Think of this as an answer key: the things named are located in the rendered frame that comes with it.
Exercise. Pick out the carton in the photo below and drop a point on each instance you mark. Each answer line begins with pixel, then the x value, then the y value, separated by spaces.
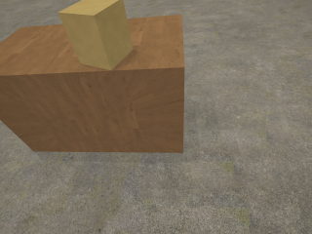
pixel 98 31

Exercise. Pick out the pedestal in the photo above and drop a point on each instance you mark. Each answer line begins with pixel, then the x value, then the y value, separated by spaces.
pixel 54 103

